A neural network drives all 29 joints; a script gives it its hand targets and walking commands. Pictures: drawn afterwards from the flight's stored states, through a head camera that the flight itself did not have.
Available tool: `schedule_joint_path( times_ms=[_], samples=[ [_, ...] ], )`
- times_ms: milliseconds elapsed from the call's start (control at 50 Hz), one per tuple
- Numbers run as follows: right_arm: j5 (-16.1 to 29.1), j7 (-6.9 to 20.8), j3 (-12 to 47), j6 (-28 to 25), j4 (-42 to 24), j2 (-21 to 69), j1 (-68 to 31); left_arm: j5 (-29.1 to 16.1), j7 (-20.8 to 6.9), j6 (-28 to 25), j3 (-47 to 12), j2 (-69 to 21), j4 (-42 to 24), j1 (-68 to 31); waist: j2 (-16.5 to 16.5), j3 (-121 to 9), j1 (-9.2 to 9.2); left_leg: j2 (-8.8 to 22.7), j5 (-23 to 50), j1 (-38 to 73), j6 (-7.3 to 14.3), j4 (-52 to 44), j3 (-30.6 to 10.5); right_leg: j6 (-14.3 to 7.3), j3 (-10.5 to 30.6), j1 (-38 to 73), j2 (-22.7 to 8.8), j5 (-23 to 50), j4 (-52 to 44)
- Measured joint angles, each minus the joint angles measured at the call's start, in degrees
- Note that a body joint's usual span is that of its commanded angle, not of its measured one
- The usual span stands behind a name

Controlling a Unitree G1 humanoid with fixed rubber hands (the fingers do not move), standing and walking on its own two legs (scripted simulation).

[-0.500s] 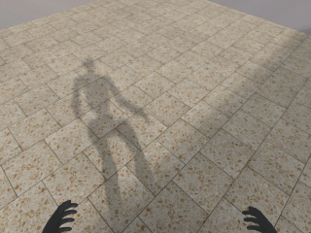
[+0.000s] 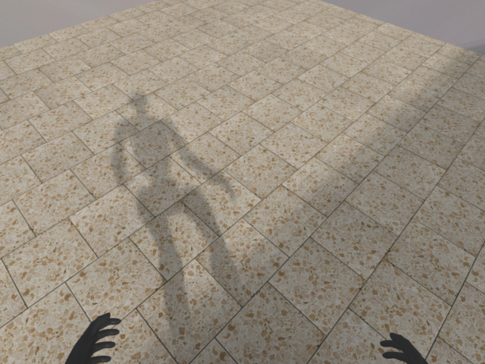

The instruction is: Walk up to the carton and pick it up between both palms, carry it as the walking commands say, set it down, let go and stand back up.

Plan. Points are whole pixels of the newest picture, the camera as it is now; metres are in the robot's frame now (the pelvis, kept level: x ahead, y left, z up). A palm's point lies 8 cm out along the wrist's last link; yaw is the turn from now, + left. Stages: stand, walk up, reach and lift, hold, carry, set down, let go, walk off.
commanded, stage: stand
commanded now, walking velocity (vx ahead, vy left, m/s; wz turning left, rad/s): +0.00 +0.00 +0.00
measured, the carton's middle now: out of the picture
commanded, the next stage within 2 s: walk up in 0.72 s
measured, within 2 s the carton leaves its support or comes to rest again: neither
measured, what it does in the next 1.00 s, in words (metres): stands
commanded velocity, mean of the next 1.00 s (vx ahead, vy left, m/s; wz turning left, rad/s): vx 0.00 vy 0.00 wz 0.00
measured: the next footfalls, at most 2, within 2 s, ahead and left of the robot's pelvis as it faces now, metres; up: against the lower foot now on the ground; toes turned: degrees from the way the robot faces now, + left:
left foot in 1.26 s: +0.00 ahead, +0.22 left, +0.00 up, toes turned +21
right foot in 1.56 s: +0.05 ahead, +0.06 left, +0.00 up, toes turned +29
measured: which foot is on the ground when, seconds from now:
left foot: down 0.00-0.96, up 0.98-1.00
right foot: down 0.00-1.00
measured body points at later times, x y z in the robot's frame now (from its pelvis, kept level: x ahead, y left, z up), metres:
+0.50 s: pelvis -0.01 +0.00 +0.00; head +0.00 +0.00 +0.45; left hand +0.14 +0.27 -0.10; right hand +0.10 -0.30 -0.11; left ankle +0.00 +0.12 -0.72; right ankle +0.00 -0.12 -0.72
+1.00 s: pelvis -0.02 -0.01 +0.00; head -0.01 -0.01 +0.45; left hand +0.12 +0.28 -0.09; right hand +0.07 -0.30 -0.12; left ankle +0.00 +0.12 -0.71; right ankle +0.00 -0.12 -0.72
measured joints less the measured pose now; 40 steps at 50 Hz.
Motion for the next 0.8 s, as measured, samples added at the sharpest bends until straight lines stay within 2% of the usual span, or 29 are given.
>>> schedule_joint_path(
  times_ms=[800],
  samples=[
    [0.6,0.0,0.0,0.2,6.4,-0.2,0.0,0.0,0.0,-0.1,0.0,0.2,7.3,-1.6,0.0,0.0,-0.02,0.0,2.5,0.7,-0.7,-2.0,0.0,-0.2,0.0,0.0,0.0,1.7,-0.5]
  ],
)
